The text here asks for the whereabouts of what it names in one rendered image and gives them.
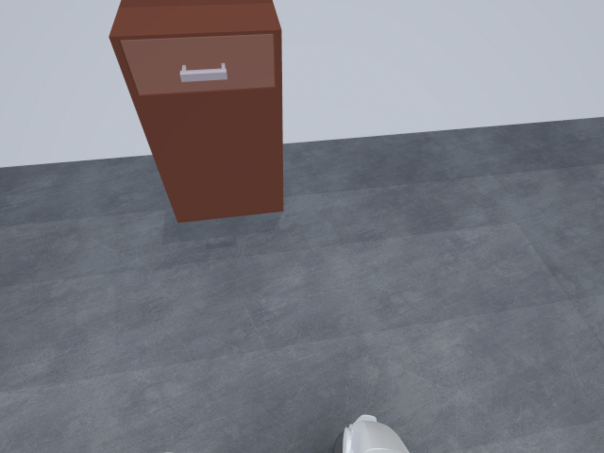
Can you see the cabinet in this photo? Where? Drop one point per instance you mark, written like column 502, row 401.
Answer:
column 219, row 153

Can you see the drawer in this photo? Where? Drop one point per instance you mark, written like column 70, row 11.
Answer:
column 155, row 64

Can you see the robot right shin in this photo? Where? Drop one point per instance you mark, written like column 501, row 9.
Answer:
column 366, row 418

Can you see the robot right thigh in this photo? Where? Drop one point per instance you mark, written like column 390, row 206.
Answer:
column 372, row 437

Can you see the handle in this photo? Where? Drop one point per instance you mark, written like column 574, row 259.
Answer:
column 203, row 75

